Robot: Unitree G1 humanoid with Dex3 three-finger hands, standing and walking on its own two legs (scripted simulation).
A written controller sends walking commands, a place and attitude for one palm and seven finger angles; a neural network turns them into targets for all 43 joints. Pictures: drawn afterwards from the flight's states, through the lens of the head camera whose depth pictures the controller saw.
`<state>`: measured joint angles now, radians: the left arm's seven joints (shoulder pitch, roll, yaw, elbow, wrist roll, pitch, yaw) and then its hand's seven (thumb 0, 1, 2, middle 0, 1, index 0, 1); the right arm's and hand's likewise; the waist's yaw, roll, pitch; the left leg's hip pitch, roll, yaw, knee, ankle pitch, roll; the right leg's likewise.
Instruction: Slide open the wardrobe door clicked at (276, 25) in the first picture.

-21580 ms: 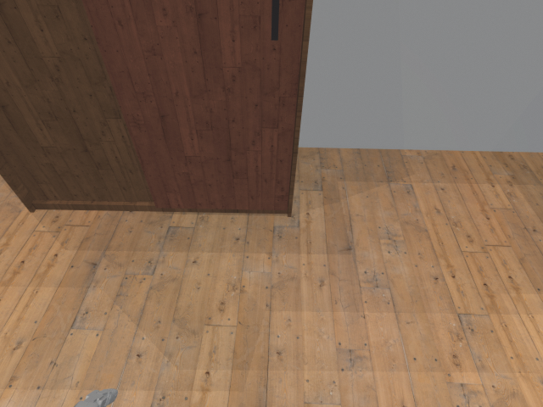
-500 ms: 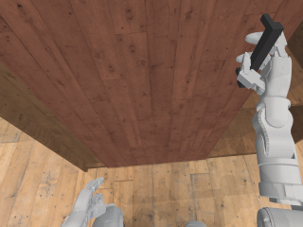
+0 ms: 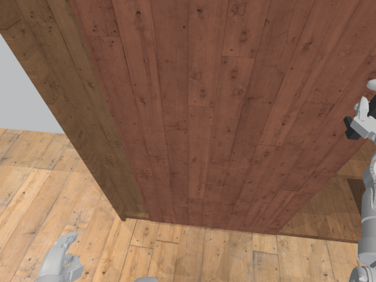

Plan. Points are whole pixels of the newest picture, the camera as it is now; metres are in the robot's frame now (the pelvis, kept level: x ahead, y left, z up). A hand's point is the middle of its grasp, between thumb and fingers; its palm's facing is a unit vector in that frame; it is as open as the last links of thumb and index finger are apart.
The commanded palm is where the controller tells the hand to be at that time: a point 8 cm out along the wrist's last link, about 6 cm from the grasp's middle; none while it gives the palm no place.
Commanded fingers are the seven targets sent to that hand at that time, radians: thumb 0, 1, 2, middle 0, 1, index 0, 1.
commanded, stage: stop walking and hold the door there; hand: right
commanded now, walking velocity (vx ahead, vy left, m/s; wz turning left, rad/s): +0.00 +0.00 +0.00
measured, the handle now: (371, 101) +0.43 -0.30 +0.18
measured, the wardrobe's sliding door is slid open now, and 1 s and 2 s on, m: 0.46 0.46 0.46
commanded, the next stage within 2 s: none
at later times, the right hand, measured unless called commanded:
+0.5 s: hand (363, 119) +0.39 -0.28 +0.18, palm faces +0.33 +0.92 -0.21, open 5.7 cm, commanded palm +0.36 -0.32 +0.16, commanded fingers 0.00 -0.90 -0.90 0.45 1.40 0.45 1.40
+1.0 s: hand (362, 119) +0.39 -0.27 +0.18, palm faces +0.35 +0.91 -0.22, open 5.8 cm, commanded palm +0.35 -0.32 +0.16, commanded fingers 0.00 -0.90 -0.90 0.45 1.40 0.45 1.40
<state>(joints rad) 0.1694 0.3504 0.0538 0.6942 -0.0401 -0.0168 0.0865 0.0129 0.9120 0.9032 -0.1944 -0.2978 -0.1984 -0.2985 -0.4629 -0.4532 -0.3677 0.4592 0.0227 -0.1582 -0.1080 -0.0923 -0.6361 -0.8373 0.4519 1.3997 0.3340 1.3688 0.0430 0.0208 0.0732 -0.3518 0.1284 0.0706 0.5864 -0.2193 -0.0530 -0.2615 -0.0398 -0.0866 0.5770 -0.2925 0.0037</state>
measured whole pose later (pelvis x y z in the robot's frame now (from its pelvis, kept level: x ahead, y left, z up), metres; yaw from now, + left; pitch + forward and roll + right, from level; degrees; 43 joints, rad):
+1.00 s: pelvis -0.07 -0.03 +0.00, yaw +8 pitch +0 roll +1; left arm 0.33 0.31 -0.01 0.76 -0.05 -0.02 0.11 0.01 0.91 0.90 -0.20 -0.30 -0.20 -0.30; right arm -0.70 -0.57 -0.37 0.96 0.02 -0.18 -0.08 -0.06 -0.71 -0.81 0.44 1.38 0.32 1.39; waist 0.06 -0.03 0.03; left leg -0.30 0.02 0.07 0.53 -0.23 0.00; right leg -0.34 -0.07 -0.11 0.57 -0.23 -0.01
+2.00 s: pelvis -0.08 -0.13 +0.01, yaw +2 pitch +0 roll +1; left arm 0.19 0.28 -0.02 0.67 -0.03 -0.03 0.08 0.01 0.91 0.90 -0.20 -0.30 -0.20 -0.30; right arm -0.78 -0.31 -0.12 0.66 0.08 -0.12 -0.09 -0.08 -0.76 -0.80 0.45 1.40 0.27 1.40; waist 0.01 0.00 0.12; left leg -0.26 -0.03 0.11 0.52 -0.27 0.05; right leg -0.28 -0.07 -0.09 0.57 -0.29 0.01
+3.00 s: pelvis -0.09 -0.14 +0.01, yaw +3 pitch +5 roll +0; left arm 0.33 0.26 -0.02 0.71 -0.01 -0.13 0.02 0.01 0.91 0.90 -0.20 -0.30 -0.20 -0.30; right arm -0.79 -0.32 -0.24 0.89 0.01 -0.24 -0.04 -0.02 0.55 -0.20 0.37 1.23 0.27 1.16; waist 0.07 0.01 -0.04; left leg -0.38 0.01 0.07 0.54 -0.25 0.03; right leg -0.37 -0.03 -0.11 0.54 -0.26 -0.02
